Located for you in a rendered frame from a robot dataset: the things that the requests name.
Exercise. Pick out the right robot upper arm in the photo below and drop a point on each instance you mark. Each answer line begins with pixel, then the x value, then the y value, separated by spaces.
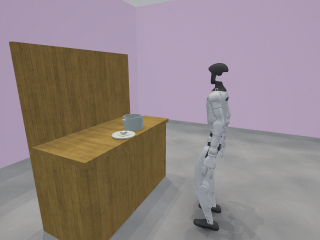
pixel 228 112

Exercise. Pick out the pot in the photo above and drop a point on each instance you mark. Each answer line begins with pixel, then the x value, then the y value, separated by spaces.
pixel 133 122

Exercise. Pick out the right robot forearm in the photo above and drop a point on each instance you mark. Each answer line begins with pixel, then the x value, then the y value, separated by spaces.
pixel 225 128

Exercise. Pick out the right robot foot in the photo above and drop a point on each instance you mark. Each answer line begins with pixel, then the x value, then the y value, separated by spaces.
pixel 216 209

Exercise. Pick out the lid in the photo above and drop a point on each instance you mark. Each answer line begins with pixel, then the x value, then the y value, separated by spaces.
pixel 118 135

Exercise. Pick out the robot left hand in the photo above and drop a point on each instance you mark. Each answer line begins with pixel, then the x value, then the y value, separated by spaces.
pixel 210 163

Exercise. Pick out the left robot upper arm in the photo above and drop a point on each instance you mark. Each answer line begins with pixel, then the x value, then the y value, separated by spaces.
pixel 215 102

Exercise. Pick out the humanoid robot torso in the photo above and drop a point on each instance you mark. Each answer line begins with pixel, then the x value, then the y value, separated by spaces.
pixel 211 118

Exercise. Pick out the robot right hand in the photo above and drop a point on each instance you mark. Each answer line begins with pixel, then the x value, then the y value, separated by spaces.
pixel 223 148

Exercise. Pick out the table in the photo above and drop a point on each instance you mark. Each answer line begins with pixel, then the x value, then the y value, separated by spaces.
pixel 72 101

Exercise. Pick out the left robot forearm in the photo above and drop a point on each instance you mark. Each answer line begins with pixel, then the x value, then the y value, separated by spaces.
pixel 217 133

